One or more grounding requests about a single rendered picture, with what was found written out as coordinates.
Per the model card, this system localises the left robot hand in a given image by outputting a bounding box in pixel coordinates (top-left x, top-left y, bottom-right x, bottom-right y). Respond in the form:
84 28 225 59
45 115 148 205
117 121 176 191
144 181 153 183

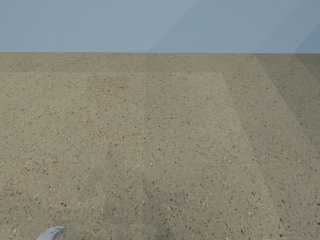
37 226 65 240

